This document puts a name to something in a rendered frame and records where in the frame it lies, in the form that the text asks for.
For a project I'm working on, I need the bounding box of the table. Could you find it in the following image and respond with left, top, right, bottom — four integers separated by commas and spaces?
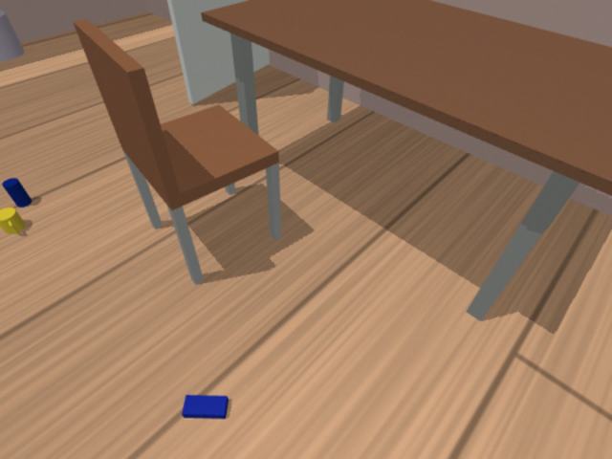
201, 0, 612, 321

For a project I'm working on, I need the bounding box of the chair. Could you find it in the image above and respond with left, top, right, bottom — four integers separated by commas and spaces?
73, 19, 281, 285

